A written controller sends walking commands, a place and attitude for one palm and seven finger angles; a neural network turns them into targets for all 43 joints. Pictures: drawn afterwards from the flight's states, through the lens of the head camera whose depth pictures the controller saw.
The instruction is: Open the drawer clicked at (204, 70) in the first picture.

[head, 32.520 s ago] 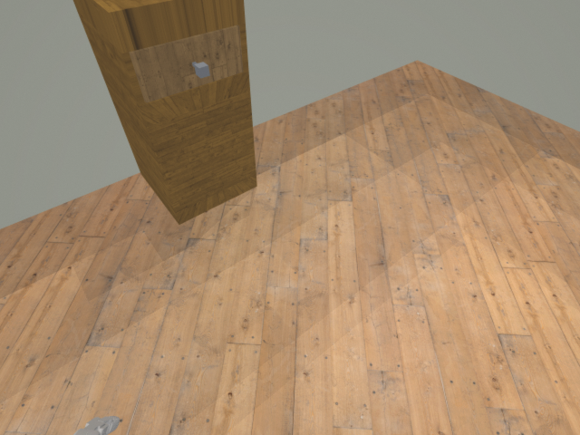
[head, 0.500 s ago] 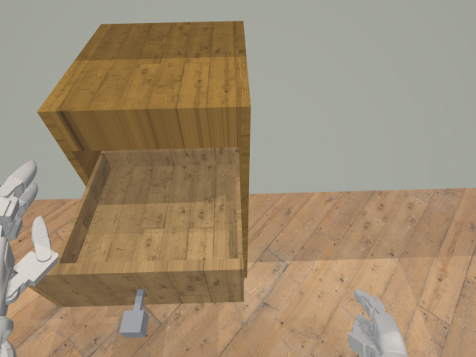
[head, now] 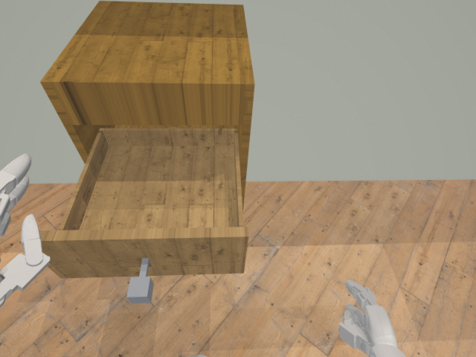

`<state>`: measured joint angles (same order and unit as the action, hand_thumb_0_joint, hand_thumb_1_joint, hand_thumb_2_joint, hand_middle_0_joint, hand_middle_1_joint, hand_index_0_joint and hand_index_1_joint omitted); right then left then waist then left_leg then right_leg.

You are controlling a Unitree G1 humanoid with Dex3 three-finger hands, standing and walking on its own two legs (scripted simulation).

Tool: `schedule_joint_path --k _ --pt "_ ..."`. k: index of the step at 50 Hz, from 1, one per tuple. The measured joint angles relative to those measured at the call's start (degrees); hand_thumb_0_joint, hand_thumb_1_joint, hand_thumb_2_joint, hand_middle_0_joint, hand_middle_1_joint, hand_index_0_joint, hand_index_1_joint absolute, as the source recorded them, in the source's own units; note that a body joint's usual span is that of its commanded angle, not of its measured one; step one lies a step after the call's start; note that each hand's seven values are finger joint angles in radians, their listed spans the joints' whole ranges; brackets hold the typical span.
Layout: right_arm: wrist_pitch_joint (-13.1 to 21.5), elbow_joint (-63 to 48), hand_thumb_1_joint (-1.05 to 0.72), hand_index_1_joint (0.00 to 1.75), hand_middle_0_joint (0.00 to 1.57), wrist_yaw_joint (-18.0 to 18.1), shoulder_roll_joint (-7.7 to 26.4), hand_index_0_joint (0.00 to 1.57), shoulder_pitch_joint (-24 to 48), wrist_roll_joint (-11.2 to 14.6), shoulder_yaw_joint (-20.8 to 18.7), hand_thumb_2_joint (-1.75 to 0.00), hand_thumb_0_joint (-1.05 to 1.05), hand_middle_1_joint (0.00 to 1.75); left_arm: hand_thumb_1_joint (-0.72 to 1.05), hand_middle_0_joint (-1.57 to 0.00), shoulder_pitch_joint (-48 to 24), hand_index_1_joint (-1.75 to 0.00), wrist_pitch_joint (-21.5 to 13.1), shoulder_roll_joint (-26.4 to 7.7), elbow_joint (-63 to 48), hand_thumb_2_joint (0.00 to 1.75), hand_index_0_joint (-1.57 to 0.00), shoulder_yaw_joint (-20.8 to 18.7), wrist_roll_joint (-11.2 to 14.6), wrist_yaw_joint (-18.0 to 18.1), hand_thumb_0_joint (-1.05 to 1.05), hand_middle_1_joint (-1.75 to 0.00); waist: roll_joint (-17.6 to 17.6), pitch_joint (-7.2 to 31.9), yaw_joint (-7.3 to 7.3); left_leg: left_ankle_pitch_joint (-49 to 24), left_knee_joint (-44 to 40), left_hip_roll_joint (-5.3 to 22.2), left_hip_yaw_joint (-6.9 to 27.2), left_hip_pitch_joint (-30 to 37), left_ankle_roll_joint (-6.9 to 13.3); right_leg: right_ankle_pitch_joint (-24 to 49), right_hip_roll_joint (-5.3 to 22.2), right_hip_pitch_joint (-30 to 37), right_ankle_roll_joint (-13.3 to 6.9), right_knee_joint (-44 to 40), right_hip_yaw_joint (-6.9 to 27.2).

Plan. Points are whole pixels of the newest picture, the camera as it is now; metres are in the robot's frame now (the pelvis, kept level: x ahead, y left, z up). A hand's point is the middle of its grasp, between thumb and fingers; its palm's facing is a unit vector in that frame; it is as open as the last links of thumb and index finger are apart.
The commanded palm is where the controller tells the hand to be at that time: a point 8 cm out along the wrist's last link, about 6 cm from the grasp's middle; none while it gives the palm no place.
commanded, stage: step back with the hand held close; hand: left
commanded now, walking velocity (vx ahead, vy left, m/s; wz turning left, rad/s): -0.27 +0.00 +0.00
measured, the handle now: (142, 279) +0.26 +0.20 -0.06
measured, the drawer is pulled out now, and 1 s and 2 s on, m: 0.30 0.30 0.30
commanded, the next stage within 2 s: stop stepping back and stand still in 0.62 s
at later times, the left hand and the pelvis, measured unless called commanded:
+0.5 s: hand (67, 347) +0.11 +0.18 +0.17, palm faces +0.23 -0.84 -0.50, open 7.4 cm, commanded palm +0.03 +0.24 +0.19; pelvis -0.11 -0.04 +0.00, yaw -1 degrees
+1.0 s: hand out of the picture -0.07 +0.15 +0.18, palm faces +0.40 -0.78 -0.49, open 7.4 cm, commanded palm -0.12 +0.19 +0.19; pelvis -0.24 -0.09 +0.00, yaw +3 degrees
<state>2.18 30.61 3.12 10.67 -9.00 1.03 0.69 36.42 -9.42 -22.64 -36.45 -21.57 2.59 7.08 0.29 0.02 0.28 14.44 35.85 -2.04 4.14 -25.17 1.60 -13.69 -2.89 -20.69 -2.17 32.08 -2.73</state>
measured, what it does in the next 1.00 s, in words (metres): walks backwards: right foot, then left foot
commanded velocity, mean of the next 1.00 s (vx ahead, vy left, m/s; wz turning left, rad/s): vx -0.17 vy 0.02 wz -0.02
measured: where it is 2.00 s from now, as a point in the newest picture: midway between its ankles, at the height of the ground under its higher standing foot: outside the picture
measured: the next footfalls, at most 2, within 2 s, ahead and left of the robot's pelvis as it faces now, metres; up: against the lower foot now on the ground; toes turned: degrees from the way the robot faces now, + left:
right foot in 0.44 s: -0.10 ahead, -0.13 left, +0.00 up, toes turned -1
left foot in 0.78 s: -0.18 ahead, +0.05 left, +0.00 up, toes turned +3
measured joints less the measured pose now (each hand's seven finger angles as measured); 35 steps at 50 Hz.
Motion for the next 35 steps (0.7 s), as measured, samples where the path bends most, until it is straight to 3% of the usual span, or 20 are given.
schedule_joint_path --k 4,7,10,13,21,24,26,28,31,33,35 --pt "0.16 2.13 -0.91 0.30 0.21 -0.07 0.58 0.21 -1.54 -0.32 -0.18 -0.90 0.01 0.30 0.89 -0.21 -0.53 -0.30 -0.58 0.85 -1.31 0.89 -0.21 2.18 0.02 0.70 0.02 -0.30 -1.43 0.40 -0.43 6.19 7.84 -0.07 -0.25 -1.61 -0.74 0.34 0.91 -0.77 -0.38 0.19 -1.59" --pt "-0.22 2.85 -0.91 0.30 0.21 0.45 1.31 0.21 -2.75 -0.66 -0.27 -0.90 0.01 0.30 0.88 -0.21 -0.38 -0.30 -0.64 0.29 -3.32 0.89 -0.22 1.88 -0.01 1.16 0.02 -0.30 -2.18 0.92 -1.20 1.05 0.57 0.95 -0.38 1.84 -0.43 -0.01 1.62 -2.35 0.25 1.57 -2.85" --pt "0.33 3.41 -0.91 0.30 0.20 0.46 0.04 0.20 -2.22 -1.19 -0.88 -0.90 0.01 0.30 0.88 -0.21 -0.86 -0.30 -0.80 -1.50 -3.19 0.89 -0.22 -0.65 -0.21 1.64 0.02 -0.30 -4.11 -0.47 -0.58 -0.12 -0.16 0.04 -1.65 1.57 -0.18 -6.61 1.81 -4.69 1.30 8.48 0.10" --pt "1.59 3.20 -0.91 0.30 0.20 -0.17 -1.05 0.20 -1.93 -2.00 -1.00 -0.90 0.01 0.30 0.88 -0.21 -0.45 -0.30 -0.22 -2.08 -2.91 0.89 -0.21 -2.15 0.22 1.66 0.02 -0.30 -3.03 -0.38 -0.52 -1.39 -2.07 1.03 -1.82 1.15 -0.35 -11.84 0.88 -4.82 1.97 14.53 1.56" --pt "3.26 3.37 -0.91 0.30 0.21 -1.88 -2.93 0.21 2.33 -1.93 0.90 -0.90 0.01 0.30 0.89 -0.20 -0.99 -0.30 0.13 -1.58 -3.40 0.90 -0.21 -1.31 1.05 0.42 0.02 -0.30 -1.93 -1.04 0.20 -6.32 -4.69 4.10 -3.75 -2.47 -2.44 -8.46 1.38 3.61 3.16 4.69 2.46" --pt "3.17 3.16 -0.91 0.30 0.21 -2.14 -1.80 0.21 4.71 -1.55 1.03 -0.90 0.01 0.30 0.89 -0.20 -2.33 -0.30 0.05 -0.92 -2.29 0.90 -0.21 -0.09 1.42 -0.97 0.02 -0.30 1.26 -3.37 -0.23 -8.52 -4.52 6.63 -1.92 -4.46 -3.65 -7.49 -1.43 5.04 0.60 -0.59 0.95" --pt "2.41 3.02 -0.91 0.30 0.21 -2.30 -0.69 0.21 4.69 -0.86 0.52 -0.90 0.01 0.30 0.89 -0.21 -1.66 -0.30 -0.27 -1.37 -2.48 0.89 -0.21 0.70 1.27 -1.92 0.02 -0.30 3.44 -4.53 -0.81 -7.94 -2.71 7.67 -0.08 -5.25 -2.95 -3.98 -3.26 5.88 -1.37 -2.73 -0.78" --pt "1.49 3.55 -0.91 0.30 0.21 -2.05 -0.33 0.21 3.22 0.48 -0.28 -0.90 0.01 0.30 0.89 -0.21 0.55 -0.30 -1.41 -2.49 -3.00 0.89 -0.22 0.85 1.31 -2.34 0.02 -0.30 1.59 -3.31 -0.68 2.60 9.64 4.41 0.14 -7.47 -2.90 -3.34 -2.07 5.04 -1.95 -2.39 -0.81" --pt "-0.14 4.52 -0.91 0.30 0.21 -0.41 0.17 0.21 1.03 0.34 -1.12 -0.90 0.01 0.30 0.88 -0.21 4.72 -0.30 -2.47 -2.36 -2.53 0.89 -0.22 -0.36 1.05 -1.64 0.02 -0.30 -1.93 0.30 -0.61 10.76 24.63 0.11 -1.74 -8.09 -3.56 -2.21 0.29 3.54 -2.47 -3.22 0.07" --pt "-1.47 4.43 -0.91 0.30 0.21 0.97 0.72 0.20 0.50 -0.18 -1.36 -0.90 0.01 0.30 0.88 -0.21 5.62 -0.30 -2.17 -1.48 -0.94 0.89 -0.22 -1.02 0.51 -0.32 0.02 -0.30 -2.97 1.82 -0.78 12.71 23.25 -0.20 -3.41 -5.01 -3.77 -0.65 1.00 2.79 -2.62 -4.42 0.31" --pt "-2.23 4.05 -0.91 0.30 0.20 1.93 1.64 0.20 0.69 -0.50 -1.50 -0.90 0.01 0.30 0.88 -0.21 4.29 -0.30 -1.36 -0.57 0.82 0.89 -0.22 -0.85 0.18 1.03 0.02 -0.30 -2.98 2.11 -0.94 12.52 15.34 0.27 -4.03 -0.48 -3.53 0.78 1.09 1.83 -2.66 -5.04 -0.12"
